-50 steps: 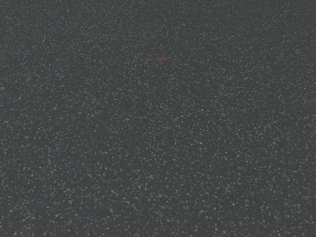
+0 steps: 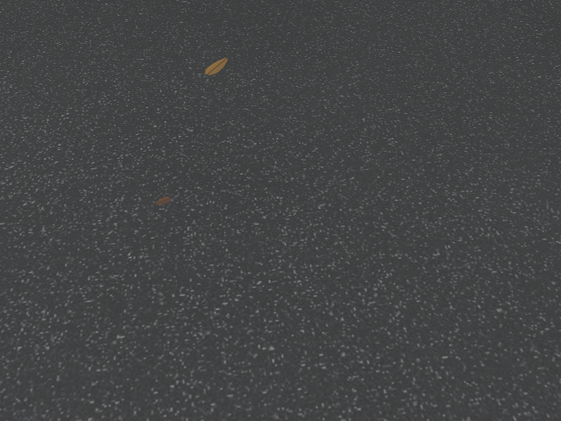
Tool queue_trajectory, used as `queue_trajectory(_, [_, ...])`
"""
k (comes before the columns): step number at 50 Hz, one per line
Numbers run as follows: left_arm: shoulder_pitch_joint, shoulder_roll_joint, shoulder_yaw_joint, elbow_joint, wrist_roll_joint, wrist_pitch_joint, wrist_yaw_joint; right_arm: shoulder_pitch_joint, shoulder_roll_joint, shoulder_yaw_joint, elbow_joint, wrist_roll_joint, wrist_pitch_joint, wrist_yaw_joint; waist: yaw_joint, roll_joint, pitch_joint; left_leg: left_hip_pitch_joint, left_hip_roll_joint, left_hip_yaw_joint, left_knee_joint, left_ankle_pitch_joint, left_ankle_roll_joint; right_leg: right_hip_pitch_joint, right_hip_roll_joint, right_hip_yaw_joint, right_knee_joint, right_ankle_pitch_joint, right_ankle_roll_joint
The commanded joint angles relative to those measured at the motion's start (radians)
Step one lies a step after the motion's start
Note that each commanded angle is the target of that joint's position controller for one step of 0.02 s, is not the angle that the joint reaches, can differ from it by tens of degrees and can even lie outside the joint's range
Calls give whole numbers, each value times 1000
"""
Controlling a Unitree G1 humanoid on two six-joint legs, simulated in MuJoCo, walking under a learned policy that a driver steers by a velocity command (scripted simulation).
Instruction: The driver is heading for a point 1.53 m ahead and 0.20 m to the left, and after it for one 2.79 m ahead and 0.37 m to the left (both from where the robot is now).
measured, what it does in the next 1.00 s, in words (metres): stands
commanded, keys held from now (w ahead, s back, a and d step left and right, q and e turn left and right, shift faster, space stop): no key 1.00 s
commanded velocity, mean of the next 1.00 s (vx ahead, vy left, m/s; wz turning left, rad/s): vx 0.00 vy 0.00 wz -0.01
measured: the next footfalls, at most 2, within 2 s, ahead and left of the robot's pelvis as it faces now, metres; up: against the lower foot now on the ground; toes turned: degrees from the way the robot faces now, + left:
right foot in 1.74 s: +0.48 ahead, -0.08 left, +0.00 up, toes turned -1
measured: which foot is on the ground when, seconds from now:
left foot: down 0.00-1.00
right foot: down 0.00-1.00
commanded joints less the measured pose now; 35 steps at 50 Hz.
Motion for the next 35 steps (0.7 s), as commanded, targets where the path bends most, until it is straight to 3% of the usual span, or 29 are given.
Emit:
queue_trajectory(1, [16,116,34,-49,-2,-14,3,-17,-103,-23,-26,4,-8,-8,6,2,-35,104,27,-30,-31,182,20,-81,-67,67,-121,207,-27])
queue_trajectory(17, [63,108,37,58,-7,-18,11,-34,-100,-28,110,9,15,-27,3,-2,-13,127,24,-29,-42,188,26,-69,-49,36,-140,234,-14])
queue_trajectory(35, [108,89,21,200,-11,-20,19,-8,-77,-24,205,10,22,-37,4,1,19,116,12,-18,-74,145,25,-71,-39,18,-177,170,-11])
Velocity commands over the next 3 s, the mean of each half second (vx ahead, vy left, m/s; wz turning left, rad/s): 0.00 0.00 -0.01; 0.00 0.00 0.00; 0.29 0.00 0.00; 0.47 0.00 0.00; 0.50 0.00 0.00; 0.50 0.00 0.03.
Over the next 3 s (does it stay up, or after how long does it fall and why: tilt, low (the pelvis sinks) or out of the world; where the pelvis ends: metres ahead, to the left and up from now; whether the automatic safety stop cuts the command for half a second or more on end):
stays up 1.01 0.02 0.00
